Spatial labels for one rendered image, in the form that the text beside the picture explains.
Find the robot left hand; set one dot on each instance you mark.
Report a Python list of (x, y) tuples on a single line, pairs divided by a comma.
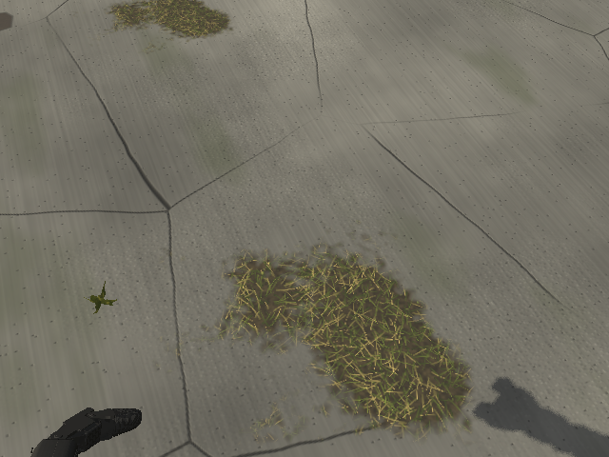
[(87, 428)]

